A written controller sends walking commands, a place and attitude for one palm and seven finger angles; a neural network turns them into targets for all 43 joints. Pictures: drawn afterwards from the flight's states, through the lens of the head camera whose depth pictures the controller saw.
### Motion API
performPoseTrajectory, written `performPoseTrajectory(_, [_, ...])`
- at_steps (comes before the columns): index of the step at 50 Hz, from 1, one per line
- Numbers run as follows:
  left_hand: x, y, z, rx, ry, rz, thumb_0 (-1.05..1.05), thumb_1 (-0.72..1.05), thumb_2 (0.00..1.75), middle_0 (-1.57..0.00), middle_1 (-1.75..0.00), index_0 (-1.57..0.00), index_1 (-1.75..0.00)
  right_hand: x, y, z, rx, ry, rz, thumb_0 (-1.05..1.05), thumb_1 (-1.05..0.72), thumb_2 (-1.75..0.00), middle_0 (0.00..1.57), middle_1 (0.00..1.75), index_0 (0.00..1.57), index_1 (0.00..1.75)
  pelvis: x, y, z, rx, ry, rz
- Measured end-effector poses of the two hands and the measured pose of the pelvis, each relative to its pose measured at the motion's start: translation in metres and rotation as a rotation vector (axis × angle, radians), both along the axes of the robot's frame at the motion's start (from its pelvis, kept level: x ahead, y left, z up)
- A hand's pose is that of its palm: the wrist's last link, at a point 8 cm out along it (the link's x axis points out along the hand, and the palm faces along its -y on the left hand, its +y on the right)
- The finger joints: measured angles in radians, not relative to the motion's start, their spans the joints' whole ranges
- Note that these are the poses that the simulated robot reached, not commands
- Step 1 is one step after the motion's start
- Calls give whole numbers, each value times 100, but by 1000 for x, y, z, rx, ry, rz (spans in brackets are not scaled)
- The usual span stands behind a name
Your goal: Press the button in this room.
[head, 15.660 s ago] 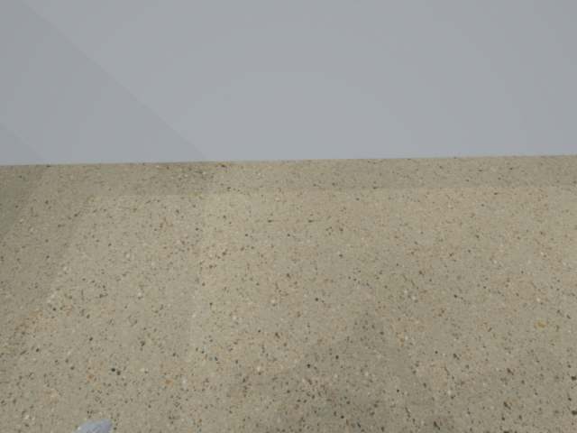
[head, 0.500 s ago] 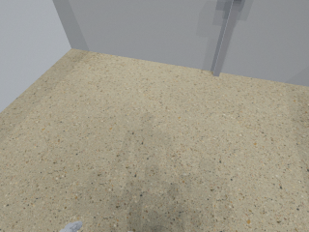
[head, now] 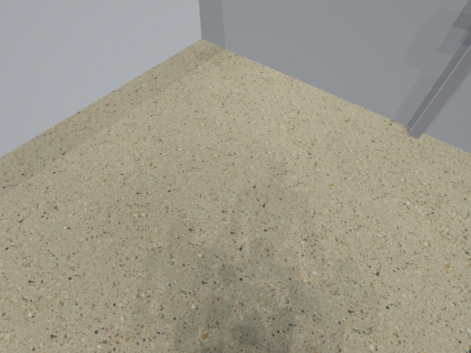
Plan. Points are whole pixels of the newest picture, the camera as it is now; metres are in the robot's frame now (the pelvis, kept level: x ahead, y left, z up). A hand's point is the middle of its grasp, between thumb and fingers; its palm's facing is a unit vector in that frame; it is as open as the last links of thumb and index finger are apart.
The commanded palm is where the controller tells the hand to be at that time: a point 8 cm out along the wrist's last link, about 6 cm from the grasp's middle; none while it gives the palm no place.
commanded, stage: turn or walk to find it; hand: left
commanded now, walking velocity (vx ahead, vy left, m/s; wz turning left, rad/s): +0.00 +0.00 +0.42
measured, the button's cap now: out of the picture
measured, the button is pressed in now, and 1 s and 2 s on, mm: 0 0 0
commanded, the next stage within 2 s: none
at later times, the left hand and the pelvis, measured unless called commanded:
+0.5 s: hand out of the picture +0.04 +0.18 -0.14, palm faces +0.21 -0.94 -0.27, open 7.4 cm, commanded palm none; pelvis -0.02 -0.03 +0.01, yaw +12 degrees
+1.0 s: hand out of the picture -0.08 +0.24 -0.16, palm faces +0.43 -0.87 -0.24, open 7.4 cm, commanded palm none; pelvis -0.05 +0.02 +0.01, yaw +23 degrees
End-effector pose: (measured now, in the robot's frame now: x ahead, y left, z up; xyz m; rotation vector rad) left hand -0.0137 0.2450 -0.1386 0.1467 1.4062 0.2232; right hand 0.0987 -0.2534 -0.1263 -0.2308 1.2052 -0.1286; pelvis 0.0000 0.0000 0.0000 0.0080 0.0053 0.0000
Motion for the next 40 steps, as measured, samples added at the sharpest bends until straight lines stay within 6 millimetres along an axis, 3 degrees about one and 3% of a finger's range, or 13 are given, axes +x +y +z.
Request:
performPoseTrajectory(4, [-11, 20, -6, 8, 32, 36, 1, 90, 90, -20, -30, -20, -30, 20, 22, 11, -2, -69, 49, 0, -91, -90, 20, 30, 20, 30, -4, 8, 1, 2, -13, 20])
performPoseTrajectory(10, [15, 30, 8, 23, -82, 54, 1, 91, 90, -20, -30, -20, -30, 20, 35, 17, 13, -69, 85, 0, -91, -90, 20, 30, 20, 30, -9, 10, 10, -15, -19, 69])
performPoseTrajectory(16, [47, 18, 21, 51, -202, 39, 1, 91, 90, -20, -30, -20, -30, 5, 22, 5, 41, -31, 84, 0, -90, -90, 21, 30, 20, 30, -13, -4, 9, -8, -17, 115])
performPoseTrajectory(20, [53, 1, 25, 81, -260, 33, 1, 90, 90, -20, -30, -20, -30, -5, 3, -12, 59, 4, 78, 0, -90, -90, 21, 30, 20, 30, -15, -19, 0, 1, -15, 148])
performPoseTrajectory(25, [33, -16, 33, 79, -253, 82, 1, 90, 90, -20, -30, -20, -30, -15, -13, -13, 45, 72, 102, 0, -91, -90, 20, 30, 20, 30, -18, -26, 7, 16, -20, 205])
performPoseTrajectory(30, [4, -23, 29, 58, -204, 135, 1, 90, 90, -20, -30, -20, -30, -19, -15, -7, 26, 119, 143, 0, -91, -90, 20, 30, 19, 30, -21, -25, 11, 22, -18, 258])
performPoseTrajectory(34, [-24, -18, 19, 35, -167, 191, 1, 90, 90, -20, -30, -20, -30, -14, -2, -3, 3, 136, 196, 0, -91, -90, 20, 30, 19, 30, -26, -18, 10, 16, -14, 297])
performPoseTrajectory(40, [-75, 9, -11, 8, -102, 298, 1, 90, 90, -20, -30, -20, -30, 9, 37, 1, -34, 58, 295, 0, -91, -90, 20, 30, 19, 30, -37, 5, -4, -6, -11, 352])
